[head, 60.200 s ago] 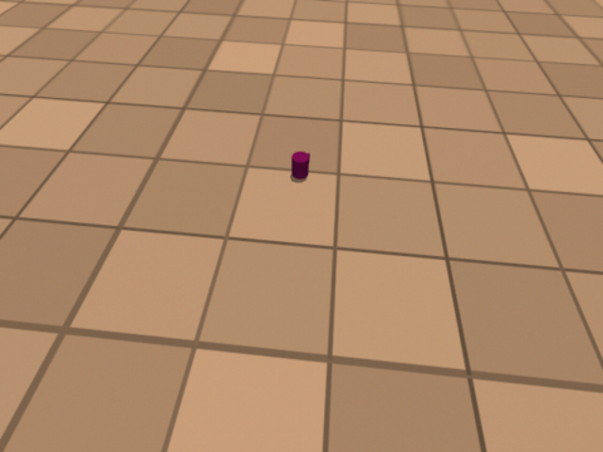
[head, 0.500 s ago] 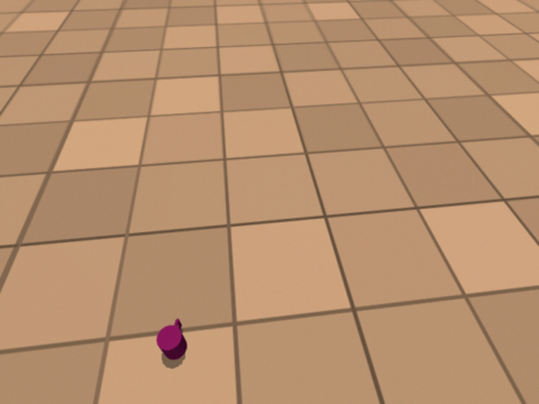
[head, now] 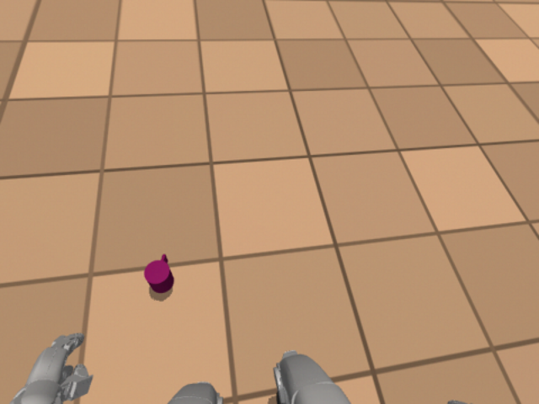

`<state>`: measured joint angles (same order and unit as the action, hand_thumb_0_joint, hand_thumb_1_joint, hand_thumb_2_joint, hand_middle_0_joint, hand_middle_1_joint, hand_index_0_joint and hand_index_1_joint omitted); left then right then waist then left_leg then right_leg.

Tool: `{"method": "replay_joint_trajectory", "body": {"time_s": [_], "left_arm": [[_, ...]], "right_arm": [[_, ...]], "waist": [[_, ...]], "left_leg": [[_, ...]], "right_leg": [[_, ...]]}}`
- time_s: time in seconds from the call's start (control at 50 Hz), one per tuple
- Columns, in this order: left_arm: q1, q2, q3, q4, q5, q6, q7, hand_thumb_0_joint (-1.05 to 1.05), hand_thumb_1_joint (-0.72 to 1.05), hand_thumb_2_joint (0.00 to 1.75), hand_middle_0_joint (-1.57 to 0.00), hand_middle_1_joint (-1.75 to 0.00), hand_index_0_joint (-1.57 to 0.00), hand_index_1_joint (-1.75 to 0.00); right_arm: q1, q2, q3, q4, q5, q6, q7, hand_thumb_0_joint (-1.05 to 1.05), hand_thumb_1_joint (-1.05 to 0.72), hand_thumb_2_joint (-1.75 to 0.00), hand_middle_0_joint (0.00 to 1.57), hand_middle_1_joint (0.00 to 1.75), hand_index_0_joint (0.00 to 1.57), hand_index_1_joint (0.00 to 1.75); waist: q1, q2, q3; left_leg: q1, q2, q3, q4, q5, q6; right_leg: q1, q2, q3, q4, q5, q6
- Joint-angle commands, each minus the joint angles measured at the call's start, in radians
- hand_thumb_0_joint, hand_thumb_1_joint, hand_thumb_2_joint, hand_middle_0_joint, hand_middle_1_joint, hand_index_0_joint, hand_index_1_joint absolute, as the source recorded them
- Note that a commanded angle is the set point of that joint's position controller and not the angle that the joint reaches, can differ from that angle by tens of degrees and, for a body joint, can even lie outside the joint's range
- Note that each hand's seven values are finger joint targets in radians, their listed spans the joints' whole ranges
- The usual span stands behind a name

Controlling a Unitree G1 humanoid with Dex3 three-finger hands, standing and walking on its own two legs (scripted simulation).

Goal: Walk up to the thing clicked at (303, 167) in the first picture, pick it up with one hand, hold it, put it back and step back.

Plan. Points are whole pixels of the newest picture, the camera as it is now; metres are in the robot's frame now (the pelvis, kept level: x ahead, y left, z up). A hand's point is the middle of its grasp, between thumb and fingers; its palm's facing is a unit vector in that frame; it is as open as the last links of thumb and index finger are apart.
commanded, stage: step back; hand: left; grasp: from above
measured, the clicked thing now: (161, 272) +0.53 +0.30 -0.70
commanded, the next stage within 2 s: none
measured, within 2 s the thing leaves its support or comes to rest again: neither
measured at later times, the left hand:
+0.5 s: hand out of the picture +0.01 +0.23 -0.12, palm faces -0.08 -0.91 -0.41, open 7.4 cm
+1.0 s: hand out of the picture -0.18 +0.23 -0.15, palm faces -0.09 -0.91 -0.40, open 7.4 cm
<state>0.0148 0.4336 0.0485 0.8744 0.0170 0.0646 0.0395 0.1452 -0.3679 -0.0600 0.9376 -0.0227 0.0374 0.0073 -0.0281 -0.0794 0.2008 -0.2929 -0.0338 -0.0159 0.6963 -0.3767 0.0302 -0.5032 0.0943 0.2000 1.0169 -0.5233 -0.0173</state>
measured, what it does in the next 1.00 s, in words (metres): walks backwards: right foot, then left foot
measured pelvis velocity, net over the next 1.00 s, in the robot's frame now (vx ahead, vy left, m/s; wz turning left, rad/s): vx -0.27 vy -0.05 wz -0.09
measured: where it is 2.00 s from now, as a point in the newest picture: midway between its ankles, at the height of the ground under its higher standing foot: outside the picture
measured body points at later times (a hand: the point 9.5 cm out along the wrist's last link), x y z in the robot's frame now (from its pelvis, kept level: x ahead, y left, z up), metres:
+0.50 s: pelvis -0.11 -0.03 +0.01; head -0.06 -0.05 +0.45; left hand +0.02 +0.27 -0.10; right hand -0.04 -0.35 -0.12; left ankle -0.12 +0.11 -0.64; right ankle -0.09 -0.14 -0.72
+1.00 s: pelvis -0.27 -0.05 +0.00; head -0.21 -0.04 +0.45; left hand -0.18 +0.28 -0.12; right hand -0.16 -0.36 -0.10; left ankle -0.18 +0.09 -0.72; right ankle -0.32 -0.18 -0.69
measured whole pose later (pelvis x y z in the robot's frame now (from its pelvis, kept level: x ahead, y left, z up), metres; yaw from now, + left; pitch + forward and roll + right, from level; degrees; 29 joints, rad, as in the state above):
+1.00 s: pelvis -0.27 -0.05 +0.00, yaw -5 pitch -2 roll -1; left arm 0.20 0.41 0.08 0.84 0.02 0.06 0.01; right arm 0.11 -0.38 -0.04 0.80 -0.02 0.03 -0.01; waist 0.02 -0.02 0.19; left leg -0.39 0.06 -0.01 0.63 -0.20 -0.01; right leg -0.29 0.04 0.10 0.85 -0.48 0.02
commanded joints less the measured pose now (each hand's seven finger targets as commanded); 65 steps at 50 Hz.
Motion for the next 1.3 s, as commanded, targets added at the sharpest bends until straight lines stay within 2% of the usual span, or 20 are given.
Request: {"method": "replay_joint_trajectory", "body": {"time_s": [0.0, 0.18, 0.28, 0.3, 0.32, 0.34, 0.4, 0.52, 0.6, 0.62, 0.64, 0.66, 0.74, 0.86, 1.0, 1.02, 1.04, 1.06, 1.12, 1.28], "left_arm": [[0.102, 0.164, 0.058, -0.056, -0.008, -0.018, 0.006, 0.00, 0.90, 0.90, -0.20, -0.30, -0.20, -0.30], [0.097, 0.123, 0.073, -0.132, 0.002, -0.035, -0.019, 0.00, 0.90, 0.90, -0.20, -0.30, -0.20, -0.30], [0.253, 0.123, 0.089, -0.067, 0.017, -0.049, -0.024, 0.00, 0.90, 0.90, -0.20, -0.30, -0.20, -0.30], [0.255, 0.194, 0.108, -0.079, 0.030, -0.058, -0.023, 0.00, 0.90, 0.90, -0.20, -0.30, -0.20, -0.30], [0.185, 0.278, 0.121, -0.103, 0.011, -0.050, -0.028, 0.00, 0.90, 0.90, -0.20, -0.30, -0.20, -0.30], [0.138, 0.293, 0.120, -0.141, 0.024, -0.058, -0.026, 0.00, 0.90, 0.90, -0.20, -0.30, -0.20, -0.30], [0.042, 0.184, 0.096, -0.163, 0.011, -0.055, -0.014, 0.00, 0.90, 0.90, -0.20, -0.30, -0.20, -0.30], [0.151, 0.161, 0.088, -0.183, 0.020, -0.041, -0.006, 0.00, 0.90, 0.90, -0.20, -0.30, -0.20, -0.30], [0.103, 0.179, 0.077, -0.203, 0.004, -0.023, -0.016, 0.00, 0.90, 0.90, -0.20, -0.30, -0.20, -0.30], [0.122, 0.154, 0.065, -0.204, 0.003, -0.017, -0.019, 0.00, 0.90, 0.90, -0.20, -0.30, -0.20, -0.30], [0.148, 0.109, 0.059, -0.211, -0.003, -0.016, -0.022, 0.00, 0.90, 0.90, -0.20, -0.30, -0.20, -0.30], [0.065, 0.150, 0.081, -0.219, 0.005, -0.019, -0.005, 0.00, 0.90, 0.90, -0.20, -0.30, -0.20, -0.30], [0.175, 0.146, 0.092, -0.141, -0.012, -0.018, -0.005, 0.00, 0.90, 0.90, -0.20, -0.30, -0.20, -0.30], [0.147, 0.130, 0.088, -0.151, 0.007, -0.027, -0.017, 0.00, 0.90, 0.90, -0.20, -0.30, -0.20, -0.30], [0.343, 0.119, 0.090, -0.051, 0.014, -0.048, -0.027, 0.00, 0.90, 0.90, -0.20, -0.30, -0.20, -0.30], [0.327, 0.190, 0.110, -0.061, 0.033, -0.055, -0.028, 0.00, 0.90, 0.90, -0.20, -0.30, -0.20, -0.30], [0.251, 0.308, 0.134, -0.096, 0.026, -0.048, -0.031, 0.00, 0.90, 0.90, -0.20, -0.30, -0.20, -0.30], [0.184, 0.338, 0.136, -0.133, 0.030, -0.054, -0.026, 0.00, 0.90, 0.90, -0.20, -0.30, -0.20, -0.30], [0.020, 0.194, 0.102, -0.162, 0.021, -0.057, -0.012, 0.00, 0.90, 0.90, -0.20, -0.30, -0.20, -0.30], [0.172, 0.202, 0.097, -0.161, 0.023, -0.046, 0.009, 0.00, 0.90, 0.90, -0.20, -0.30, -0.20, -0.30]], "right_arm": [[-0.067, -0.275, -0.067, -0.128, -0.007, -0.041, -0.039, 0.00, -0.90, -0.90, 0.20, 0.30, 0.20, 0.30], [0.079, -0.283, -0.067, -0.140, -0.001, -0.042, -0.049, 0.00, -0.90, -0.90, 0.20, 0.30, 0.20, 0.30], [-0.012, -0.258, -0.049, -0.162, 0.016, -0.020, -0.034, 0.00, -0.90, -0.90, 0.20, 0.30, 0.20, 0.30], [0.002, -0.223, -0.037, -0.170, 0.023, -0.018, -0.031, 0.00, -0.90, -0.90, 0.20, 0.30, 0.20, 0.30], [-0.031, -0.187, -0.035, -0.176, 0.028, -0.013, -0.042, 0.00, -0.90, -0.90, 0.20, 0.30, 0.20, 0.30], [-0.032, -0.223, -0.051, -0.160, 0.019, -0.005, -0.049, 0.00, -0.90, -0.90, 0.20, 0.30, 0.20, 0.30], [0.058, -0.216, -0.038, -0.110, 0.034, -0.007, -0.047, 0.00, -0.90, -0.90, 0.20, 0.30, 0.20, 0.30], [0.044, -0.200, -0.026, -0.141, 0.018, -0.018, -0.046, 0.00, -0.90, -0.90, 0.20, 0.30, 0.20, 0.30], [0.150, -0.196, -0.046, -0.100, 0.003, -0.029, -0.031, 0.00, -0.90, -0.90, 0.20, 0.30, 0.20, 0.30], [0.145, -0.221, -0.057, -0.105, -0.008, -0.034, -0.029, 0.00, -0.90, -0.90, 0.20, 0.30, 0.20, 0.30], [0.102, -0.313, -0.077, -0.127, -0.027, -0.037, -0.026, 0.00, -0.90, -0.90, 0.20, 0.30, 0.20, 0.30], [0.072, -0.396, -0.092, -0.147, -0.015, -0.036, -0.019, 0.00, -0.90, -0.90, 0.20, 0.30, 0.20, 0.30], [-0.060, -0.267, -0.055, -0.169, -0.013, -0.048, -0.037, 0.00, -0.90, -0.90, 0.20, 0.30, 0.20, 0.30], [0.050, -0.254, -0.065, -0.172, -0.004, -0.040, -0.043, 0.00, -0.90, -0.90, 0.20, 0.30, 0.20, 0.30], [-0.043, -0.276, -0.058, -0.199, 0.007, 0.000, -0.026, 0.00, -0.90, -0.90, 0.20, 0.30, 0.20, 0.30], [-0.024, -0.219, -0.045, -0.208, 0.013, 0.004, -0.024, 0.00, -0.90, -0.90, 0.20, 0.30, 0.20, 0.30], [-0.063, -0.178, -0.040, -0.224, 0.019, 0.002, -0.040, 0.00, -0.90, -0.90, 0.20, 0.30, 0.20, 0.30], [-0.074, -0.225, -0.058, -0.216, 0.015, 0.007, -0.049, 0.00, -0.90, -0.90, 0.20, 0.30, 0.20, 0.30], [0.056, -0.224, -0.049, -0.145, 0.029, 0.000, -0.044, 0.00, -0.90, -0.90, 0.20, 0.30, 0.20, 0.30], [0.038, -0.199, -0.039, -0.178, -0.002, -0.002, -0.041, 0.00, -0.90, -0.90, 0.20, 0.30, 0.20, 0.30]], "waist": [[0.046, 0.242, -0.216], [-0.022, 0.233, -0.275], [0.059, 0.203, -0.308], [0.053, 0.024, -0.295], [0.072, -0.188, -0.228], [0.069, -0.152, -0.172], [0.005, -0.060, -0.149], [0.076, -0.110, -0.225], [0.009, -0.068, -0.267], [0.014, 0.002, -0.252], [0.025, 0.254, -0.251], [-0.031, 0.321, -0.209], [0.071, 0.195, -0.178], [-0.010, 0.221, -0.225], [0.077, 0.272, -0.311], [0.064, 0.087, -0.258], [0.095, -0.194, -0.208], [0.094, -0.204, -0.147], [-0.012, -0.022, -0.119], [0.093, -0.128, -0.217]], "left_leg": [[0.170, 0.283, -0.249, -0.217, 0.721, 0.178], [0.330, 0.300, -0.228, -0.156, 0.735, 0.209], [0.042, 0.227, -0.151, -0.060, 0.439, 0.089], [-0.140, 0.117, -0.117, 0.066, 0.229, 0.027], [-0.174, -0.059, -0.022, 0.287, -0.217, -0.026], [-0.129, -0.047, -0.129, 0.474, -0.288, -0.035], [-0.154, -0.085, -0.142, 0.540, -0.143, -0.034], [-0.157, -0.032, -0.053, 0.196, -0.174, -0.054], [0.090, -0.004, 0.019, -0.250, 0.123, -0.010], [0.151, 0.061, -0.099, -0.297, 0.172, 0.012], [0.217, 0.297, -0.416, -0.353, 0.275, 0.103], [0.021, 0.452, -0.540, -0.394, 0.375, 0.253], [0.038, 0.276, -0.240, -0.292, 0.540, 0.176], [0.245, 0.296, -0.221, -0.229, 0.599, 0.232], [0.032, 0.214, -0.162, -0.099, 0.345, 0.098], [-0.189, 0.082, -0.151, 0.031, 0.117, 0.032], [-0.233, -0.082, -0.076, 0.267, -0.211, -0.029], [-0.196, -0.040, -0.175, 0.476, -0.251, -0.040], [-0.175, -0.091, -0.170, 0.544, -0.083, -0.033], [-0.167, -0.007, -0.067, 0.167, -0.173, -0.046]], "right_leg": [[-0.063, 0.025, 0.037, 0.269, 0.025, 0.010], [0.028, -0.042, -0.090, -0.143, 0.004, 0.035], [0.392, -0.084, -0.135, -0.597, 0.357, -0.019], [0.456, -0.225, 0.111, -0.608, 0.444, -0.067], [0.273, -0.444, 0.312, -0.683, 0.539, -0.257], [0.133, -0.501, 0.390, -0.687, 0.565, -0.317], [0.198, -0.309, 0.074, -0.600, 0.667, -0.198], [0.433, -0.316, 0.061, -0.524, 0.764, -0.212], [0.328, -0.282, 0.021, -0.440, 0.603, -0.132], [0.204, -0.235, 0.009, -0.393, 0.458, -0.080], [0.004, -0.087, -0.099, -0.194, 0.130, -0.017], [0.028, -0.004, -0.096, 0.010, -0.132, 0.014], [0.004, 0.032, 0.027, 0.296, 0.027, 0.001], [-0.011, -0.013, -0.046, 0.069, -0.012, 0.062], [0.374, -0.072, -0.183, -0.614, 0.289, -0.002], [0.423, -0.194, 0.058, -0.632, 0.223, -0.043], [0.212, -0.442, 0.313, -0.720, 0.264, -0.211], [0.043, -0.547, 0.444, -0.757, 0.291, -0.301], [0.095, -0.312, 0.025, -0.597, 0.490, -0.158], [0.414, -0.388, 0.067, -0.509, 0.748, -0.198]]}}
